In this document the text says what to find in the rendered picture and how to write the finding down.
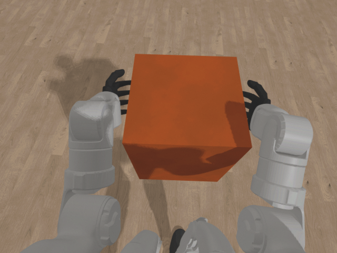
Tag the robot right foot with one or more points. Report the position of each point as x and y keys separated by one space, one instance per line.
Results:
x=176 y=238

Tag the left robot upper arm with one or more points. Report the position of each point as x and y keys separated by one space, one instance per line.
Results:
x=87 y=224

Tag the right robot forearm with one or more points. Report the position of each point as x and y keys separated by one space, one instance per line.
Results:
x=284 y=150

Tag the robot left hand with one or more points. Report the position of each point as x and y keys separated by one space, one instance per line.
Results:
x=112 y=86

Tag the carton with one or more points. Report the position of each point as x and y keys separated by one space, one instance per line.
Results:
x=186 y=118

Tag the left robot forearm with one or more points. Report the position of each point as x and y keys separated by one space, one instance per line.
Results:
x=90 y=139

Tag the robot right thigh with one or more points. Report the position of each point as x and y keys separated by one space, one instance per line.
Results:
x=204 y=237

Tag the right robot upper arm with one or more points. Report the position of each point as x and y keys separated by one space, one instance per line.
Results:
x=263 y=229

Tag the robot right hand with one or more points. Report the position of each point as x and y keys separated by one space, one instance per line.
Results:
x=262 y=99

